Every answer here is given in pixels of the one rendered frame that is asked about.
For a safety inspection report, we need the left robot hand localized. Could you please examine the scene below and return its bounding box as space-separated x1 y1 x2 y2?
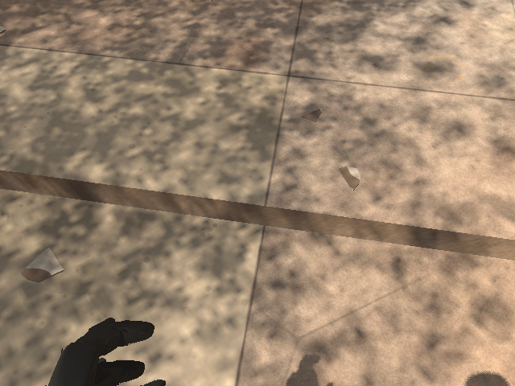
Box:
45 318 166 386

